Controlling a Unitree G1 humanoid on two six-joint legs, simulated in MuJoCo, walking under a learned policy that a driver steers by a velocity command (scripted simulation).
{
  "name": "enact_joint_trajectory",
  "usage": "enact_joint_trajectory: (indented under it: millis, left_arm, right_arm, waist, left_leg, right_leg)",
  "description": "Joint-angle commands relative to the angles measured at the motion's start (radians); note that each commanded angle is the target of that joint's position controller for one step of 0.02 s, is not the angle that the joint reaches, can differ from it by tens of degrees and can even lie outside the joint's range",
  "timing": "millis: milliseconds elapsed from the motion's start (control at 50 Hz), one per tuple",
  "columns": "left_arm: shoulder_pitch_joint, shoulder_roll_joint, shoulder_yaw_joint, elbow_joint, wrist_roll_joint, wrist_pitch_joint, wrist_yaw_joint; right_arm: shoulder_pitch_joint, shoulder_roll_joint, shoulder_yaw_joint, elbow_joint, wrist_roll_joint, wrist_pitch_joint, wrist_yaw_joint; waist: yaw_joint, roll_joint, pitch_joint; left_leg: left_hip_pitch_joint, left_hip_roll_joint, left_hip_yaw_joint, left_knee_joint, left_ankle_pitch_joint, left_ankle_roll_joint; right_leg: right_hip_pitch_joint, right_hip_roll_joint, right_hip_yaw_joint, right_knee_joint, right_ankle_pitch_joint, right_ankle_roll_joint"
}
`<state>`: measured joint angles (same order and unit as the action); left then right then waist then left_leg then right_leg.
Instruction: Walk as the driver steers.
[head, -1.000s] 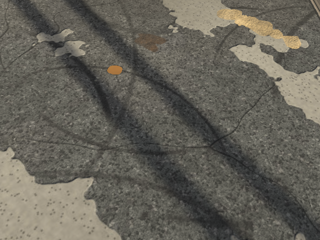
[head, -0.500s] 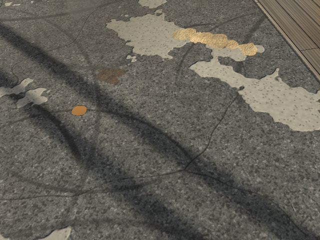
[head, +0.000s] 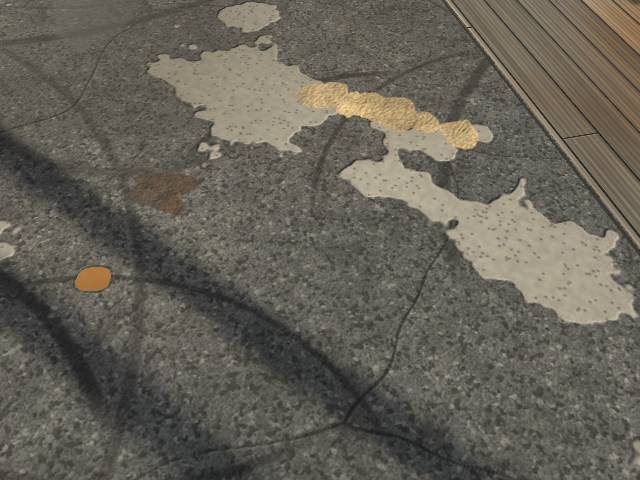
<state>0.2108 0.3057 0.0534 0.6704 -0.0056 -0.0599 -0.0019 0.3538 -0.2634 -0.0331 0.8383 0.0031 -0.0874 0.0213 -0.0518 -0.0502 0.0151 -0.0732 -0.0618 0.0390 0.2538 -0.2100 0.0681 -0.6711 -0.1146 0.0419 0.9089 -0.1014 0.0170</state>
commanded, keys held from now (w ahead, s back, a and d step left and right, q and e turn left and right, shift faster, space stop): w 0.78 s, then no key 0.22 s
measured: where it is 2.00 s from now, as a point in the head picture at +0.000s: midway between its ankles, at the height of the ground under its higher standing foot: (305, 411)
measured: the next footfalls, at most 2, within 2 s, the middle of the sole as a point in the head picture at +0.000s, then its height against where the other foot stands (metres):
right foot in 0.24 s outside the picture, level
left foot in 0.74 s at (250, 422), level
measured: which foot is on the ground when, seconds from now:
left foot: down 0.00-0.24, up 0.26-0.72, down 0.74-1.00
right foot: up 0.00-0.22, down 0.24-0.76, up 0.78-1.00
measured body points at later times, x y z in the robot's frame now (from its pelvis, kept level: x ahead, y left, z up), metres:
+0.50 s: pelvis +0.30 -0.05 +0.00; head +0.32 -0.05 +0.45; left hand +0.35 +0.23 -0.12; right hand +0.46 -0.31 -0.11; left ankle +0.38 +0.12 -0.68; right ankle +0.29 -0.13 -0.75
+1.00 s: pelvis +0.55 +0.04 +0.00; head +0.59 +0.05 +0.45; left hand +0.69 +0.31 -0.12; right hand +0.63 -0.24 -0.12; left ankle +0.57 +0.11 -0.75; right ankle +0.61 -0.13 -0.69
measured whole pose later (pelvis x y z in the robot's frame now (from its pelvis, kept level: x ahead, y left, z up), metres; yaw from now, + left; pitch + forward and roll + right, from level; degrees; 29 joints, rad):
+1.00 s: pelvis +0.55 +0.04 +0.00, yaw +1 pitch +1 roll +0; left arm 0.18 0.31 0.05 0.78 0.00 -0.04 0.02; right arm 0.25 -0.26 -0.03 0.84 -0.02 -0.08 0.02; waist -0.03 -0.05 0.06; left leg -0.22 -0.05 0.05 0.34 -0.14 0.08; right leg -0.56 -0.07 0.04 0.93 -0.28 0.04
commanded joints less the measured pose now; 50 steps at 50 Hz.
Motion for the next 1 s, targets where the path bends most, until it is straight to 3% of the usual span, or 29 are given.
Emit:
enact_joint_trajectory:
  millis: [20,80,140,180,200,220,240,260,280,300,320,340,360,420,480,540,600,660,700,720,740,760,780,800,820,840,860,920,1000]
  left_arm:
    - [-0.1,0.018,-0.003,-0.086,-0.001,-0.026,-0.009]
    - [-0.202,0.01,-0.009,-0.113,-0.01,-0.038,-0.029]
    - [-0.244,0.028,-0.003,-0.135,-0.013,-0.045,-0.048]
    - [-0.197,0.059,0.01,-0.127,-0.009,-0.044,-0.052]
    - [-0.121,0.087,0.024,-0.108,-0.006,-0.041,-0.048]
    - [0.028,0.126,0.046,-0.067,-0.006,-0.038,-0.038]
    - [0.201,0.181,0.062,-0.032,0.003,-0.03,-0.025]
    - [0.248,0.268,0.079,-0.012,0.009,-0.031,-0.028]
    - [0.258,0.155,0.054,-0.014,-0.002,-0.028,-0.026]
    - [0.178,0.127,0.04,-0.017,-0.002,-0.027,-0.021]
    - [0.117,0.113,0.034,-0.02,0.001,-0.026,-0.02]
    - [0.071,0.094,0.028,-0.018,0.006,-0.028,-0.023]
    - [0.046,0.074,0.022,-0.019,0.016,-0.033,-0.024]
    - [0.029,0.083,0.027,0.005,0.001,-0.052,-0.027]
    - [0.048,0.115,0.036,0.035,0.001,-0.053,-0.016]
    - [0.075,0.134,0.039,0.056,-0.003,-0.044,-0.008]
    - [0.14,0.158,0.044,0.094,-0.013,-0.034,-0.007]
    - [0.16,0.166,0.049,0.122,-0.019,-0.017,-0.002]
    - [0.152,0.175,0.053,0.133,-0.019,-0.005,0.004]
    - [0.132,0.177,0.052,0.132,-0.018,0.002,0.006]
    - [0.135,0.151,0.041,0.133,-0.011,0.007,0.009]
    - [0.153,0.094,0.016,0.108,0.014,0.008,0.013]
    - [0.289,-0.019,-0.015,0.094,0.004,-0.013,0.003]
    - [0.223,0.089,0.006,0.11,-0.016,-0.029,0.0]
    - [0.131,0.143,0.023,0.085,-0.035,-0.037,-0.001]
    - [0.09,0.132,0.02,0.079,-0.023,-0.036,0.007]
    - [0.073,0.125,0.023,0.077,-0.002,-0.03,0.012]
    - [0.131,0.066,0.016,0.102,0.002,0.006,0.018]
    - [0.064,0.025,0.0,0.088,0.013,0.024,0.023]
  right_arm:
    - [-0.038,-0.177,-0.039,-0.061,0.008,-0.011,-0.014]
    - [0.034,-0.196,-0.042,-0.03,0.016,0.002,-0.019]
    - [0.06,-0.204,-0.046,-0.007,0.02,0.022,-0.024]
    - [0.048,-0.223,-0.054,-0.006,0.019,0.032,-0.03]
    - [0.036,-0.235,-0.058,-0.008,0.017,0.038,-0.033]
    - [0.016,-0.226,-0.053,-0.014,0.013,0.046,-0.035]
    - [0.023,-0.184,-0.033,-0.037,-0.007,0.044,-0.038]
    - [0.178,-0.044,0.009,-0.057,-0.008,0.024,-0.024]
    - [0.107,-0.139,-0.008,-0.038,0.013,0.001,-0.015]
    - [-0.003,-0.194,-0.026,-0.08,0.041,-0.014,-0.008]
    - [-0.067,-0.183,-0.02,-0.099,0.039,-0.022,-0.01]
    - [-0.098,-0.171,-0.022,-0.105,0.021,-0.021,-0.011]
    - [-0.078,-0.164,-0.026,-0.101,0.015,-0.012,-0.011]
    - [-0.036,-0.112,-0.014,-0.086,0.009,0.019,-0.014]
    - [-0.144,-0.096,-0.006,-0.122,-0.003,0.025,-0.018]
    - [-0.251,-0.08,0.001,-0.144,0.0,0.013,-0.008]
    - [-0.34,-0.086,0.0,-0.169,0.01,0.004,0.004]
    - [-0.377,-0.108,-0.008,-0.192,0.012,-0.002,0.018]
    - [-0.339,-0.127,-0.017,-0.186,0.011,-0.005,0.023]
    - [-0.267,-0.145,-0.029,-0.167,0.008,-0.006,0.021]
    - [-0.124,-0.188,-0.053,-0.123,0.006,-0.005,0.013]
    - [0.048,-0.263,-0.075,-0.093,-0.001,0.0,0.003]
    - [0.081,-0.338,-0.09,-0.076,-0.002,0.006,0.008]
    - [0.063,-0.233,-0.064,-0.091,0.006,0.004,0.011]
    - [-0.017,-0.196,-0.049,-0.105,-0.002,0.0,0.009]
    - [-0.091,-0.173,-0.041,-0.115,-0.009,0.0,0.01]
    - [-0.132,-0.148,-0.036,-0.117,-0.014,-0.002,0.013]
    - [-0.167,-0.116,-0.026,-0.096,-0.021,-0.013,0.011]
    - [-0.189,-0.147,-0.032,-0.062,-0.017,0.0,-0.011]
  waist:
    - [-0.003,0.111,0.048]
    - [-0.043,0.101,0.074]
    - [-0.03,0.107,0.078]
    - [0.015,0.13,0.033]
    - [0.061,0.146,-0.025]
    - [0.145,0.133,-0.123]
    - [0.209,0.069,-0.271]
    - [0.121,-0.205,-0.421]
    - [0.173,-0.152,-0.437]
    - [0.168,-0.103,-0.251]
    - [0.138,-0.009,-0.158]
    - [0.106,0.032,-0.081]
    - [0.07,0.007,-0.068]
    - [0.026,-0.012,-0.04]
    - [0.046,-0.001,0.014]
    - [0.086,0.002,0.036]
    - [0.124,0.0,0.044]
    - [0.118,-0.009,0.052]
    - [0.087,-0.023,0.03]
    - [0.041,-0.024,-0.01]
    - [-0.022,-0.005,-0.104]
    - [-0.078,0.116,-0.258]
    - [-0.002,0.385,-0.359]
    - [-0.049,0.262,-0.32]
    - [-0.037,0.197,-0.184]
    - [-0.002,0.116,-0.122]
    - [0.023,0.104,-0.086]
    - [0.085,0.133,-0.102]
    - [0.084,0.136,-0.1]
  left_leg:
    - [-0.047,0.215,-0.103,-0.131,0.306,0.126]
    - [0.014,0.247,-0.108,-0.125,0.287,0.127]
    - [0.134,0.298,-0.119,-0.069,0.374,0.114]
    - [0.19,0.31,-0.116,0.017,0.586,0.095]
    - [0.201,0.3,-0.104,0.117,0.762,0.085]
    - [0.155,0.256,-0.066,0.299,0.845,0.059]
    - [-0.057,0.214,-0.051,0.578,0.6,0.03]
    - [-0.474,0.012,-0.058,0.968,-0.148,-0.037]
    - [-0.594,0.017,-0.184,1.084,-0.35,-0.034]
    - [-0.666,0.072,-0.168,1.102,-0.29,-0.026]
    - [-0.649,0.123,-0.138,1.051,-0.205,-0.024]
    - [-0.624,0.153,-0.121,0.982,-0.154,-0.033]
    - [-0.562,0.181,-0.128,0.944,-0.115,-0.039]
    - [-0.502,0.201,-0.109,0.851,-0.085,-0.074]
    - [-0.555,0.212,-0.095,0.678,0.058,-0.103]
    - [-0.517,0.182,-0.069,0.461,0.243,-0.102]
    - [-0.493,0.154,-0.057,0.35,0.305,-0.093]
    - [-0.516,0.144,-0.072,0.284,0.232,-0.055]
    - [-0.459,0.127,-0.056,0.259,0.157,-0.027]
    - [-0.353,0.1,-0.027,0.234,0.14,-0.007]
    - [-0.15,0.08,-0.008,0.233,0.142,0.021]
    - [0.131,0.251,-0.199,0.261,0.172,0.081]
    - [0.437,0.444,-0.682,0.134,-0.078,0.246]
    - [0.396,0.438,-0.756,0.04,-0.153,0.228]
    - [0.274,0.413,-0.593,0.047,0.008,0.189]
    - [0.147,0.377,-0.46,0.059,0.266,0.171]
    - [0.048,0.35,-0.367,0.062,0.49,0.17]
    - [-0.087,0.289,-0.202,0.026,0.741,0.165]
    - [-0.122,0.247,-0.088,0.01,0.788,0.154]
  right_leg:
    - [0.017,0.016,-0.035,-0.203,0.166,0.007]
    - [0.035,0.044,-0.052,-0.331,0.225,-0.005]
    - [0.016,0.06,-0.039,-0.397,0.161,-0.043]
    - [0.098,0.092,-0.055,-0.409,0.076,-0.075]
    - [0.207,0.123,-0.078,-0.407,0.038,-0.098]
    - [0.417,0.142,-0.101,-0.436,0.075,-0.132]
    - [0.751,-0.003,0.05,-0.372,0.111,-0.188]
    - [1.118,-0.261,0.563,-0.44,-0.113,-0.369]
    - [1.116,-0.27,0.709,-0.564,-0.209,-0.361]
    - [0.981,-0.236,0.542,-0.59,-0.174,-0.314]
    - [0.833,-0.195,0.421,-0.609,-0.07,-0.288]
    - [0.704,-0.156,0.336,-0.64,0.037,-0.276]
    - [0.625,-0.129,0.281,-0.671,0.091,-0.269]
    - [0.507,-0.108,0.189,-0.75,0.141,-0.288]
    - [0.477,-0.086,0.109,-0.794,0.137,-0.282]
    - [0.48,-0.048,0.033,-0.798,0.116,-0.242]
    - [0.541,-0.076,0.034,-0.777,0.079,-0.228]
    - [0.65,-0.128,0.056,-0.722,0.099,-0.207]
    - [0.701,-0.145,0.062,-0.661,0.191,-0.186]
    - [0.701,-0.122,0.038,-0.57,0.329,-0.167]
    - [0.655,-0.067,-0.003,-0.392,0.415,-0.139]
    - [0.478,-0.002,-0.056,-0.077,0.179,-0.097]
    - [0.074,0.183,-0.038,0.252,-0.438,-0.031]
    - [-0.031,0.148,0.089,0.356,-0.492,-0.033]
    - [-0.068,0.104,0.074,0.369,-0.416,-0.041]
    - [-0.024,0.057,0.041,0.335,-0.346,-0.033]
    - [0.023,0.033,0.034,0.286,-0.312,-0.021]
    - [0.184,0.02,0.022,0.173,-0.252,0.01]
    - [0.241,0.027,0.001,-0.091,-0.083,0.03]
